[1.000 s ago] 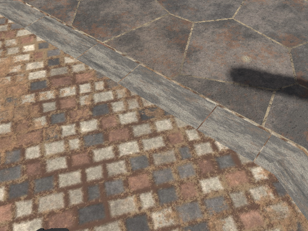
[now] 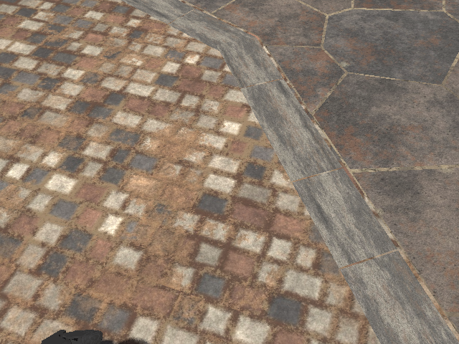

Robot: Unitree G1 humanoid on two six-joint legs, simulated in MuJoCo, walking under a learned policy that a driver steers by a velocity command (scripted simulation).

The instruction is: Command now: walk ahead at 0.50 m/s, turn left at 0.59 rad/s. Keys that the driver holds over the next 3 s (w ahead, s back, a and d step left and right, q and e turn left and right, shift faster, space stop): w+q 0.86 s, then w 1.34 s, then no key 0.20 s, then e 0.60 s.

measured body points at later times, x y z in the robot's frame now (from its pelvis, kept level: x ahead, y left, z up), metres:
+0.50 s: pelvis +0.26 +0.07 -0.01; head +0.30 +0.09 +0.44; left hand +0.21 +0.36 -0.13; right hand +0.54 -0.11 -0.08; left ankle +0.33 +0.17 -0.72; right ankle +0.11 -0.12 -0.65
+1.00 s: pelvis +0.54 +0.13 +0.00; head +0.56 +0.14 +0.45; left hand +0.56 +0.45 -0.08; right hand +0.75 -0.08 -0.11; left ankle +0.36 +0.17 -0.66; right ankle +0.67 +0.08 -0.72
